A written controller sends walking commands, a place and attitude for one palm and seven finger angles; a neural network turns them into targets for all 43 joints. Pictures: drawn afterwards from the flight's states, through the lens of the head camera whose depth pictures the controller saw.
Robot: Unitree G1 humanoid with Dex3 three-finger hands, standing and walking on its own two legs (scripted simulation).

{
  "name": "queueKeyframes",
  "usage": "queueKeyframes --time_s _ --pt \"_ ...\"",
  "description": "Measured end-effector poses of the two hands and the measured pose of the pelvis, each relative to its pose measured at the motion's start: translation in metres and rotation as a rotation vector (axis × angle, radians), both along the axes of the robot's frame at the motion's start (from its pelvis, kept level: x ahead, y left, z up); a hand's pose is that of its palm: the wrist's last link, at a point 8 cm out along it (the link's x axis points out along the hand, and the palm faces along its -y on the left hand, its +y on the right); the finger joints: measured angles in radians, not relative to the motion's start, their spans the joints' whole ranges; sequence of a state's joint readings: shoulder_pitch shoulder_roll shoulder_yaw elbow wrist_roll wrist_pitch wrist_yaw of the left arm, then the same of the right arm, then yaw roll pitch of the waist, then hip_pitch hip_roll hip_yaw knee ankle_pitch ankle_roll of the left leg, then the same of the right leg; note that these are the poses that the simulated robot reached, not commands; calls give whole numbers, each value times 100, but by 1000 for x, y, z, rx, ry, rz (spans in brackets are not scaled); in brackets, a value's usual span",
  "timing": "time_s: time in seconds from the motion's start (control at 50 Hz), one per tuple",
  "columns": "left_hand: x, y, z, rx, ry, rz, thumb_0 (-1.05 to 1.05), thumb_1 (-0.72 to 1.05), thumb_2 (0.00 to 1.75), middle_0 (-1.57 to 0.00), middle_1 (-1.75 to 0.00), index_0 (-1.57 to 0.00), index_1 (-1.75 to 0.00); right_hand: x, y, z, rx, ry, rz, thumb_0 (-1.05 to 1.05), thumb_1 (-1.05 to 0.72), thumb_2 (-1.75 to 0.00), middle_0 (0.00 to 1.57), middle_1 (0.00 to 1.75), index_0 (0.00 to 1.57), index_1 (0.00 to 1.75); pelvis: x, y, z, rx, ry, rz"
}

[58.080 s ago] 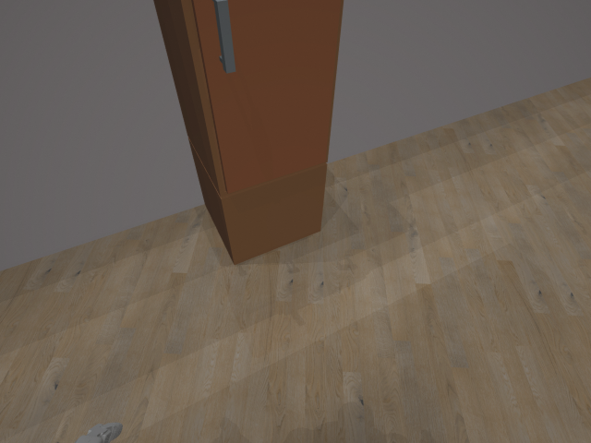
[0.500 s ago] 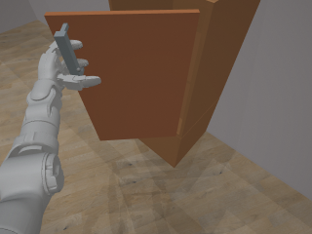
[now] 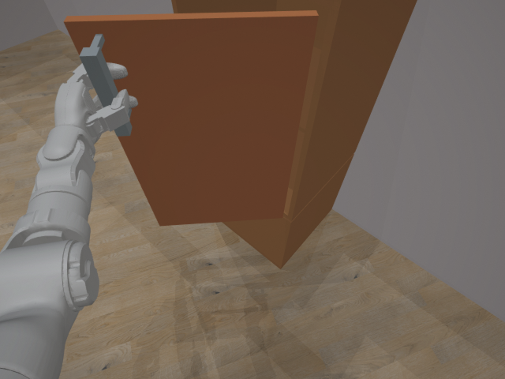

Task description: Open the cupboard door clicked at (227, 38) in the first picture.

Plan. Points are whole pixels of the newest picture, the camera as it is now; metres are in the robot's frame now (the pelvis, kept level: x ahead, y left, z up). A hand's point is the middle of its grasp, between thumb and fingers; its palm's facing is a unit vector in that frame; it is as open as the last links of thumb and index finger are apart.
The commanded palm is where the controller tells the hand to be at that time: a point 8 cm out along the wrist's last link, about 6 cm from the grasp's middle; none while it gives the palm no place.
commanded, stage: pull the door open along its arc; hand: left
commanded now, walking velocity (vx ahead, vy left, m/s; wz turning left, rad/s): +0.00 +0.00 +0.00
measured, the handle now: (112, 88) +0.54 +0.21 +0.16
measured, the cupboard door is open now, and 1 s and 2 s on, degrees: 46 82 88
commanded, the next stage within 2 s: open thumb and fingers to let go in 1.18 s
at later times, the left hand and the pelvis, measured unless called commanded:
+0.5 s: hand (121, 137) +0.43 +0.18 +0.16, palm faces -0.02 -1.00 +0.01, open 6.1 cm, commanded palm +0.36 +0.24 +0.16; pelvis +0.02 +0.00 +0.01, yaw -3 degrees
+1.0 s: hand (182, 201) +0.31 +0.08 +0.17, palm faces +0.41 -0.91 +0.04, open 6.4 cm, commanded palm +0.24 +0.11 +0.16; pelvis +0.01 -0.02 +0.01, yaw +1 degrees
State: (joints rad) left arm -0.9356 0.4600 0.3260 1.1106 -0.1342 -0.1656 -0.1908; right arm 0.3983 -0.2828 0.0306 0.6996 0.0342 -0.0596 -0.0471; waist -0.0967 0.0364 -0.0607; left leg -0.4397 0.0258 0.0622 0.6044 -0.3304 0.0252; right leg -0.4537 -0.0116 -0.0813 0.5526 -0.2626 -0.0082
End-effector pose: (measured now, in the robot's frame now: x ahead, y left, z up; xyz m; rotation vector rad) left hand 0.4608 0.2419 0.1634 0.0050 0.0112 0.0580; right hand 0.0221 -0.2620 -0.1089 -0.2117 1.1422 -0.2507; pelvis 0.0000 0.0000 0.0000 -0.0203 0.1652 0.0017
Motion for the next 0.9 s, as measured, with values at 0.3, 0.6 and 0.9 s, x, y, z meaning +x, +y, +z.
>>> queueKeyframes --time_s 0.3,0.6,0.9 --pt "-8 0 -1 -2 -17 -30 1 72 77 -35 -135 -35 -134 23 -4 4 8 -73 -24 1 -90 -90 21 30 20 30 8 -2 2 4 -8 -30" --pt "-91 -27 -4 -51 -49 -62 1 68 71 -35 -134 -32 -131 120 11 32 80 -367 32 1 -90 -90 20 30 20 30 20 -4 9 9 -96 -56" --pt "-175 -101 2 -75 5 324 3 66 75 -31 -127 -32 -130 198 52 56 166 -494 257 1 -90 -90 20 30 20 30 11 -19 11 17 -180 6"
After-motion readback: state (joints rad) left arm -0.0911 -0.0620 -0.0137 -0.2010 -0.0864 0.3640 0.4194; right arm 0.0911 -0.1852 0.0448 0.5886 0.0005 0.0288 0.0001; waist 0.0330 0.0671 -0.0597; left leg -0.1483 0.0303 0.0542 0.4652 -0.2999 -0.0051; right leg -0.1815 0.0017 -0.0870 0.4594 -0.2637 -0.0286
